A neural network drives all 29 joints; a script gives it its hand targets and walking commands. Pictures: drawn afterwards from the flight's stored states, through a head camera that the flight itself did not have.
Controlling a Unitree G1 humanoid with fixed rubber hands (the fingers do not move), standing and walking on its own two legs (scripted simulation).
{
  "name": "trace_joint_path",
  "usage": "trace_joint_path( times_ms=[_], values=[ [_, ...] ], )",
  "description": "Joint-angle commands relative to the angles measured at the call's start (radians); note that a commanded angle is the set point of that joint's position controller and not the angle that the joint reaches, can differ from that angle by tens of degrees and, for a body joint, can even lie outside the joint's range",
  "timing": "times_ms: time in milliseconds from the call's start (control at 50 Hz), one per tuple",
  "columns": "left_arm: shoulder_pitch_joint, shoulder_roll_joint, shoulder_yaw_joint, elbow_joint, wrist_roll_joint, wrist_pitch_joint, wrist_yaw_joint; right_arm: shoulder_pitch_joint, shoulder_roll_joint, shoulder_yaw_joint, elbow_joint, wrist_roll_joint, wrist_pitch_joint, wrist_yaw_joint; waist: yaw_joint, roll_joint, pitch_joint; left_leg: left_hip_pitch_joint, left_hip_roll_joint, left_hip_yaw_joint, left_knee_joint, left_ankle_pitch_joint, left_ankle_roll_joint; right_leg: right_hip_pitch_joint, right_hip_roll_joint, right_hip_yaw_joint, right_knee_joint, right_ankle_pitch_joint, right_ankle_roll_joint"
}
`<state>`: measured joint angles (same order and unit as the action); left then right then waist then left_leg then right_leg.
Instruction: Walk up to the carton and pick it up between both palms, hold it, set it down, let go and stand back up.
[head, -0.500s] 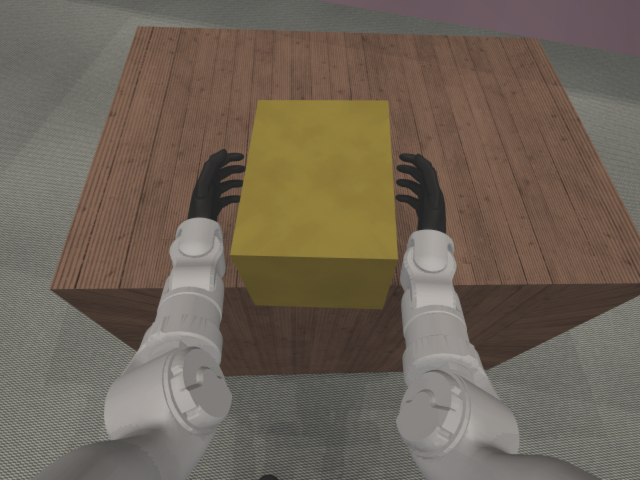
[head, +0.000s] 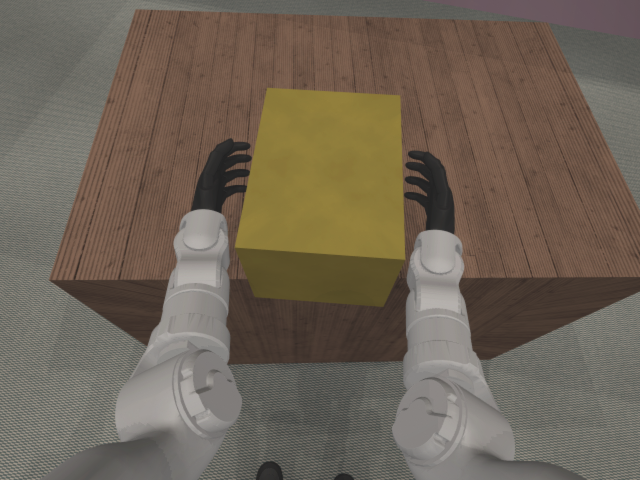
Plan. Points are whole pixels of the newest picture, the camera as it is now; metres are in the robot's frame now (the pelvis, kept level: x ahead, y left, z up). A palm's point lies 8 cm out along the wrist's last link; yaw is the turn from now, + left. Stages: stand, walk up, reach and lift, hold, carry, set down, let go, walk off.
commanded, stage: set down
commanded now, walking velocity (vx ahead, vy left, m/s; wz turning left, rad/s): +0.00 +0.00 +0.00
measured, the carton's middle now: (325, 198) +0.48 -0.02 -0.02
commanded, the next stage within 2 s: none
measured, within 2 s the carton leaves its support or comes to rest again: neither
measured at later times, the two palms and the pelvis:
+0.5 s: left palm (213, 203) +0.44 +0.13 +0.03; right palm (435, 225) +0.40 -0.15 +0.04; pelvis +0.00 +0.00 +0.00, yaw +0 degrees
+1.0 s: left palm (214, 204) +0.44 +0.13 +0.03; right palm (435, 226) +0.40 -0.15 +0.03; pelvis -0.01 +0.01 +0.00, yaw -2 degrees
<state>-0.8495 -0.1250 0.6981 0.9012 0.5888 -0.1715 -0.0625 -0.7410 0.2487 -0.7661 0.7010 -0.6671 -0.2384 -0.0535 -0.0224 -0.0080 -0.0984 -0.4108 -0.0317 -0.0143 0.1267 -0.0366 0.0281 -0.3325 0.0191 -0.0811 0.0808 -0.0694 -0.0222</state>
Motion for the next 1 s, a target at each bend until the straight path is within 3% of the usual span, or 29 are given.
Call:
trace_joint_path(
  times_ms=[0, 60, 140, 240, 260, 360, 400, 480, 500, 600, 700, 780, 840, 860, 900, 980],
  values=[
    [-0.387, -0.279, -0.173, 0.037, 0.017, -0.033, -0.063, -0.345, 0.337, 0.224, 0.066, -0.034, 0.002, 0.077, 0.004, -0.011, -0.462, 0.173, 0.038, -0.027, 0.043, 0.232, -0.003, 0.347, -0.028, 0.020, 0.140, 0.507, 0.068],
    [-0.351, -0.266, -0.154, 0.044, 0.028, -0.030, -0.071, -0.314, 0.311, 0.195, 0.046, -0.044, 0.003, 0.072, -0.001, 0.026, -0.446, 0.137, 0.034, -0.032, 0.043, 0.192, -0.012, 0.347, -0.029, 0.019, 0.145, 0.489, 0.061],
    [-0.332, -0.244, -0.149, 0.040, 0.021, -0.027, -0.065, -0.317, 0.300, 0.195, 0.050, -0.044, 0.003, 0.068, 0.015, 0.017, -0.471, 0.132, 0.036, -0.033, 0.048, 0.206, -0.010, 0.336, -0.029, 0.014, 0.156, 0.497, 0.066],
    [-0.344, -0.264, -0.160, 0.040, 0.017, -0.032, -0.073, -0.317, 0.348, 0.232, 0.049, -0.022, 0.005, 0.071, 0.001, -0.006, -0.445, 0.135, 0.031, -0.029, 0.061, 0.236, -0.010, 0.342, -0.024, 0.008, 0.158, 0.545, 0.069],
    [-0.328, -0.269, -0.163, 0.041, 0.017, -0.036, -0.070, -0.312, 0.331, 0.242, 0.035, -0.019, 0.004, 0.071, 0.015, 0.001, -0.464, 0.116, 0.027, -0.024, 0.048, 0.205, -0.001, 0.350, -0.029, 0.019, 0.159, 0.521, 0.071],
    [-0.336, -0.228, -0.123, 0.057, 0.037, -0.041, -0.069, -0.315, 0.322, 0.187, 0.035, -0.055, 0.009, 0.073, 0.005, -0.011, -0.442, 0.108, 0.039, -0.028, 0.043, 0.180, -0.002, 0.346, -0.029, 0.014, 0.158, 0.469, 0.074],
    [-0.330, -0.231, -0.124, 0.047, 0.041, -0.038, -0.070, -0.304, 0.305, 0.174, 0.034, -0.046, 0.012, 0.078, 0.008, 0.030, -0.426, 0.114, 0.034, -0.032, 0.052, 0.185, -0.015, 0.327, -0.031, 0.017, 0.158, 0.487, 0.069],
    [-0.292, -0.200, -0.111, 0.028, 0.035, -0.028, -0.064, -0.277, 0.279, 0.182, 0.060, -0.019, 0.035, 0.083, 0.021, 0.026, -0.403, 0.139, 0.034, -0.023, 0.052, 0.189, -0.016, 0.280, -0.022, 0.013, 0.154, 0.437, 0.066],
    [-0.293, -0.201, -0.117, 0.045, 0.029, -0.022, -0.066, -0.270, 0.277, 0.165, 0.050, -0.028, 0.038, 0.082, 0.003, 0.024, -0.406, 0.145, 0.034, -0.026, 0.054, 0.187, -0.019, 0.281, -0.019, 0.009, 0.147, 0.440, 0.067],
    [-0.283, -0.177, -0.134, 0.034, 0.015, -0.026, -0.057, -0.290, 0.269, 0.203, 0.010, 0.002, 0.033, 0.079, 0.031, 0.024, -0.425, 0.130, 0.036, -0.026, 0.058, 0.208, -0.012, 0.271, -0.023, 0.022, 0.145, 0.466, 0.063],
    [-0.297, -0.154, -0.123, 0.024, 0.008, -0.023, -0.046, -0.293, 0.233, 0.186, 0.020, -0.004, 0.037, 0.072, 0.034, 0.032, -0.443, 0.106, 0.030, -0.016, 0.061, 0.207, -0.016, 0.281, -0.017, 0.022, 0.146, 0.458, 0.062],
    [-0.284, -0.100, -0.119, 0.056, -0.002, -0.035, -0.032, -0.305, 0.186, 0.183, 0.023, 0.028, 0.034, 0.066, 0.034, 0.015, -0.448, 0.107, 0.032, -0.014, 0.067, 0.213, -0.014, 0.260, -0.020, 0.025, 0.153, 0.462, 0.064],
    [-0.314, -0.089, -0.136, 0.038, -0.017, -0.057, -0.016, -0.300, 0.173, 0.178, 0.043, 0.047, 0.025, 0.054, 0.023, 0.047, -0.497, 0.125, 0.039, -0.019, 0.072, 0.215, -0.018, 0.243, -0.025, 0.038, 0.155, 0.454, 0.057],
    [-0.311, -0.064, -0.146, 0.037, -0.033, -0.063, -0.007, -0.300, 0.143, 0.195, 0.058, 0.058, 0.022, 0.049, 0.032, 0.026, -0.499, 0.115, 0.037, -0.008, 0.071, 0.236, -0.008, 0.254, -0.024, 0.046, 0.162, 0.473, 0.059],
    [-0.298, -0.039, -0.155, 0.055, -0.048, -0.074, 0.003, -0.289, 0.134, 0.219, 0.073, 0.103, 0.013, 0.039, 0.044, 0.050, -0.517, 0.090, 0.041, -0.006, 0.084, 0.227, -0.008, 0.254, -0.027, 0.051, 0.168, 0.454, 0.052],
    [-0.323, 0.050, -0.206, 0.114, -0.119, -0.093, 0.033, -0.300, 0.021, 0.247, 0.156, 0.170, -0.004, 0.017, 0.041, 0.043, -0.520, 0.099, 0.041, 0.004, 0.091, 0.222, -0.006, 0.203, -0.016, 0.053, 0.177, 0.437, 0.049]
  ],
)
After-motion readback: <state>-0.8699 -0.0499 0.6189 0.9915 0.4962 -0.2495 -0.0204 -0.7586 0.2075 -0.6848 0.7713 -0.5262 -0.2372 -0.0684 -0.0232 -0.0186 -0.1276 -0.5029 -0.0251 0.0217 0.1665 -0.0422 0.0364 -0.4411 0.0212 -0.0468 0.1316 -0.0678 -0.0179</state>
